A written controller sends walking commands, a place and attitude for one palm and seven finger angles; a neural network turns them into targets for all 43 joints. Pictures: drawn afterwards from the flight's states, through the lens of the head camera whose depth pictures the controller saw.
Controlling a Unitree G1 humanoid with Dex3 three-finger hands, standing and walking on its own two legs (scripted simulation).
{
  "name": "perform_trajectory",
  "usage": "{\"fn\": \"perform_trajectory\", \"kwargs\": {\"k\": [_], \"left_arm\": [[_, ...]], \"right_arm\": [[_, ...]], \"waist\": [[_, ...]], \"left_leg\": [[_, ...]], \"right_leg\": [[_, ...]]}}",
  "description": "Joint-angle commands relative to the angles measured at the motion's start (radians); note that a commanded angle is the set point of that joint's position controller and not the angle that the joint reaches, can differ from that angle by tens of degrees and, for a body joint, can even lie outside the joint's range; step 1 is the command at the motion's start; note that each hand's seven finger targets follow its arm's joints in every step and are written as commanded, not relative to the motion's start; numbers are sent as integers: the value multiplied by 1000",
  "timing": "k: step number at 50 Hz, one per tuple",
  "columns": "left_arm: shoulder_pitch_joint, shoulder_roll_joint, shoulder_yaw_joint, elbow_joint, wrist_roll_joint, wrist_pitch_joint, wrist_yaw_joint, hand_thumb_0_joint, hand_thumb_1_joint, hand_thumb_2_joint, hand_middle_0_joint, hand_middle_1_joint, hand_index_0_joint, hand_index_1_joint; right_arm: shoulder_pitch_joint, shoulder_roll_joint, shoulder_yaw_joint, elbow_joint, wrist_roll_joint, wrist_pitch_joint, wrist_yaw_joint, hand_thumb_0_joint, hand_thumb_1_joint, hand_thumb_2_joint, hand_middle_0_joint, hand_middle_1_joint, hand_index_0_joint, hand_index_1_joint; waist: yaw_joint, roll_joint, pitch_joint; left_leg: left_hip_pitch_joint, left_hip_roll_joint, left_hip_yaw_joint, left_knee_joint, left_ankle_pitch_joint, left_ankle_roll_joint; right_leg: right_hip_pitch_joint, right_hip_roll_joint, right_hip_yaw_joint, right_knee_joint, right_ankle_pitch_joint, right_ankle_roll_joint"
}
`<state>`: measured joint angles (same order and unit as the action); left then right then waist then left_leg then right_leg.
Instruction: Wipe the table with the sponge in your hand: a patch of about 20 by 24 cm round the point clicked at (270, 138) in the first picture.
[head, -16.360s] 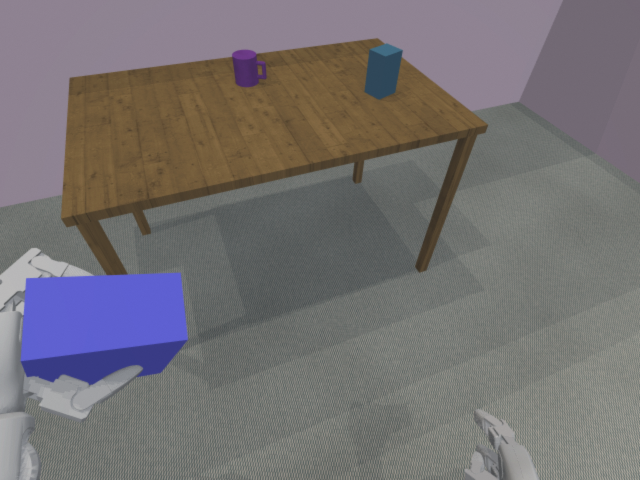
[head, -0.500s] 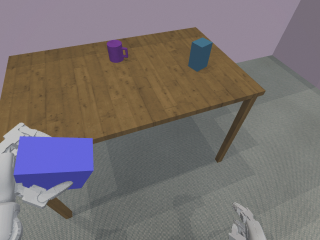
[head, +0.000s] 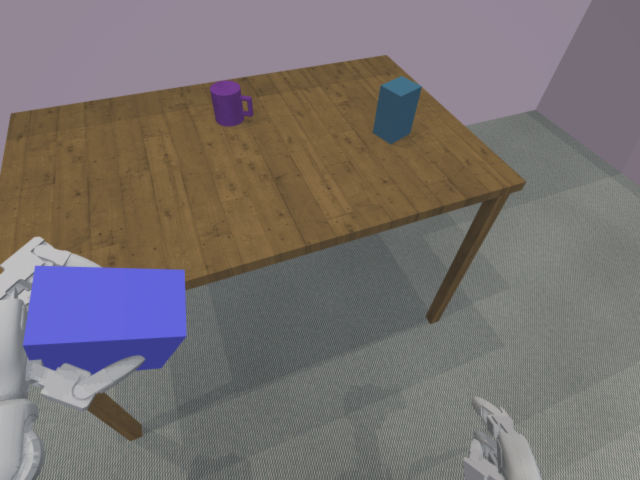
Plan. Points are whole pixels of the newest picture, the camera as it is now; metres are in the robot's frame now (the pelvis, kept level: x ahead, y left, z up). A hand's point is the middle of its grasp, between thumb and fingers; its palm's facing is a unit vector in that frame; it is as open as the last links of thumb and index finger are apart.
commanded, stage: look again from close up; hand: left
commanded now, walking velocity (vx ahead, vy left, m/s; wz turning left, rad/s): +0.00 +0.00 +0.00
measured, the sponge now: (130, 325) +0.23 +0.22 +0.12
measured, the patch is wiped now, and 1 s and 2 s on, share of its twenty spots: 0.00 0.00 0.00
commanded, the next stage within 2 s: shuffle to correct the standing spot in 0.14 s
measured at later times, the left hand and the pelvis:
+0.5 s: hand (110, 309) +0.23 +0.22 +0.15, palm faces +0.44 -0.81 -0.39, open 10.7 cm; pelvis +0.02 -0.03 -0.01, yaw +2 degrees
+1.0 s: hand (225, 210) +0.35 +0.14 +0.17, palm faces +0.35 -0.75 -0.56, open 10.7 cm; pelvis +0.14 -0.10 -0.02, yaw +1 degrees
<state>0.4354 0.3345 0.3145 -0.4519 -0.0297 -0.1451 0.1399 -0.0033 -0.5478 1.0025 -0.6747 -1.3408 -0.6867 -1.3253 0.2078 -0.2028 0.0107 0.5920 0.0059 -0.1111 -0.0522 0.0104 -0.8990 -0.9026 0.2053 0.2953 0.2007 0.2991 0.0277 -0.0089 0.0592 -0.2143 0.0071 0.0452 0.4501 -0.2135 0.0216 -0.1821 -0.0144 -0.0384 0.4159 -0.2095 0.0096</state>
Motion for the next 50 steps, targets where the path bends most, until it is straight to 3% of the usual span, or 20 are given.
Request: {"fn": "perform_trajectory", "kwargs": {"k": [1, 13, 18, 22, 24, 26, 27, 29, 32, 34, 35, 36, 37, 38, 39, 40, 43, 47, 49, 50], "left_arm": [[-92, 179, 129, -260, -13, -95, 32, 0, 100, 1300, -1200, -1600, -1200, -1600], [-72, 172, 122, -201, -21, -74, 23, 0, 100, 1300, -1200, -1600, -1200, -1600], [-130, 169, 108, -248, -15, -62, 31, 0, 100, 1300, -1200, -1600, -1200, -1600], [-118, 194, 133, -257, -5, -61, 41, 0, 100, 1300, -1200, -1600, -1200, -1600], [-98, 184, 127, -234, -7, -63, 41, 0, 100, 1300, -1200, -1600, -1200, -1600], [-105, 186, 123, -219, -17, -54, 38, 0, 100, 1300, -1200, -1600, -1200, -1600], [-117, 183, 116, -215, -22, -50, 40, 0, 100, 1300, -1200, -1600, -1200, -1600], [-149, 193, 113, -240, -24, -70, 41, 0, 100, 1300, -1200, -1600, -1200, -1600], [-164, 221, 135, -275, -16, -83, 43, 0, 100, 1300, -1200, -1600, -1200, -1600], [-162, 232, 149, -330, -31, -83, 41, 0, 100, 1300, -1200, -1600, -1200, -1600], [-162, 237, 156, -370, -38, -91, 39, 0, 100, 1300, -1200, -1600, -1200, -1600], [-148, 240, 176, -413, -41, -109, 40, 0, 100, 1300, -1200, -1600, -1200, -1600], [-133, 254, 171, -406, -41, -123, 41, 0, 100, 1300, -1200, -1600, -1200, -1600], [-143, 289, 207, -405, -41, -136, 30, 0, 100, 1300, -1200, -1600, -1200, -1600], [-133, 271, 201, -356, -35, -119, 16, 0, 100, 1300, -1200, -1600, -1200, -1600], [-138, 294, 213, -395, -29, -112, 8, 0, 100, 1300, -1200, -1600, -1200, -1600], [-41, 268, 227, -431, -16, -118, -3, 0, 100, 1300, -1200, -1600, -1200, -1600], [113, 222, 233, -300, -26, -108, 1, 0, 100, 1300, -1200, -1600, -1200, -1600], [69, 236, 249, -245, -20, -101, 9, 0, 100, 1300, -1200, -1600, -1200, -1600], [20, 270, 262, -224, -13, -89, 18, 0, 100, 1300, -1200, -1600, -1200, -1600]], "right_arm": [[-91, -110, -44, -156, 5, -55, -9, 0, -900, -900, 200, 300, 200, 300], [-94, -112, -41, -153, 7, -33, -12, 0, -900, -900, 200, 300, 200, 300], [-106, -112, -40, -163, 12, -20, -22, 0, -900, -900, 200, 300, 200, 300], [-96, -110, -39, -154, 9, -27, -20, 0, -900, -900, 200, 300, 200, 300], [-85, -102, -42, -150, 5, -25, -15, 0, -900, -900, 200, 300, 200, 300], [-82, -97, -51, -150, 15, -17, -7, 0, -900, -900, 200, 300, 200, 300], [-88, -102, -56, -157, 27, -17, -1, 0, -900, -900, 200, 300, 200, 300], [-86, -102, -44, -148, 27, -13, 3, 0, -900, -900, 200, 300, 200, 300], [-103, -74, -23, -150, 14, 7, 11, 0, -900, -900, 200, 300, 200, 300], [-71, -72, -29, -147, 4, 9, 5, 0, -900, -900, 200, 300, 200, 300], [-57, -93, -45, -151, 5, 3, -1, 0, -900, -900, 200, 300, 200, 300], [-66, -130, -64, -167, 0, 0, -1, 0, -900, -900, 200, 300, 200, 300], [-81, -106, -50, -179, -5, -17, 2, 0, -900, -900, 200, 300, 200, 300], [-91, -102, -46, -177, -3, -30, 9, 0, -900, -900, 200, 300, 200, 300], [-86, -110, -52, -160, -5, -32, 9, 0, -900, -900, 200, 300, 200, 300], [-90, -120, -62, -156, -5, -34, 14, 0, -900, -900, 200, 300, 200, 300], [-88, -109, -65, -140, 4, -45, 29, 0, -900, -900, 200, 300, 200, 300], [-56, -110, -56, -170, 13, -52, 35, 0, -900, -900, 200, 300, 200, 300], [-53, -98, -58, -166, 13, -46, 27, 0, -900, -900, 200, 300, 200, 300], [-35, -77, -58, -160, 17, -40, 27, 0, -900, -900, 200, 300, 200, 300]], "waist": [[-7, 105, -170], [-15, 34, -152], [-27, 173, -92], [-23, 165, -97], [-12, 45, -120], [-8, -164, -94], [-3, -200, -64], [0, -90, -44], [-8, -33, -49], [-36, 24, -136], [-52, 140, -199], [-46, 353, -246], [-51, 389, -206], [-36, 193, -171], [-46, 131, -103], [-43, 160, -86], [-6, 271, -102], [-2, 239, -149], [13, 51, -184], [13, -201, -223]], "left_leg": [[33, 80, -94, -87, 95, -11], [8, 82, -94, -89, 34, -11], [-44, 159, -228, -196, -413, 47], [-52, 180, -220, -105, -320, 65], [-135, 129, -134, 81, -204, 45], [-322, 23, -7, 377, -204, -1], [-440, 13, 0, 527, -230, -17], [-524, 77, -65, 598, -290, -19], [-319, 110, -16, 381, -212, -8], [11, 18, 98, 129, 6, -16], [233, 23, 54, 62, 78, 4], [443, 254, -343, -37, 106, 81], [435, 418, -640, -118, 146, 167], [345, 448, -663, -153, 113, 243], [304, 451, -632, -149, 197, 266], [254, 454, -579, -140, 224, 269], [99, 340, -213, -93, 204, 169], [-102, 247, 10, 5, 82, 74], [-212, 193, 68, 251, -85, 38], [-302, 88, 108, 561, -216, 8]], "right_leg": [[59, -47, 65, -50, 133, -27], [33, -47, 61, -57, 56, -25], [-72, 18, -5, 72, -214, -37], [-39, 15, -14, 39, -164, -56], [45, -40, 89, -7, -143, -96], [107, -213, 394, -104, -257, -218], [172, -296, 503, -141, -190, -291], [221, -343, 467, -87, 103, -346], [72, -275, 253, 10, 194, -272], [-50, -145, 53, 205, 136, -189], [-163, -60, -9, 427, 122, -135], [-409, 45, -45, 673, -147, -57], [-520, 85, 55, 864, -343, -54], [-555, 48, 134, 927, -284, -52], [-640, -2, 115, 959, -263, -38], [-664, -37, 129, 972, -244, -29], [-492, -86, 74, 664, -137, -34], [-47, 9, -119, 228, 50, -20], [157, 23, -126, 127, 9, -24], [217, -91, 102, 20, -145, -86]]}}
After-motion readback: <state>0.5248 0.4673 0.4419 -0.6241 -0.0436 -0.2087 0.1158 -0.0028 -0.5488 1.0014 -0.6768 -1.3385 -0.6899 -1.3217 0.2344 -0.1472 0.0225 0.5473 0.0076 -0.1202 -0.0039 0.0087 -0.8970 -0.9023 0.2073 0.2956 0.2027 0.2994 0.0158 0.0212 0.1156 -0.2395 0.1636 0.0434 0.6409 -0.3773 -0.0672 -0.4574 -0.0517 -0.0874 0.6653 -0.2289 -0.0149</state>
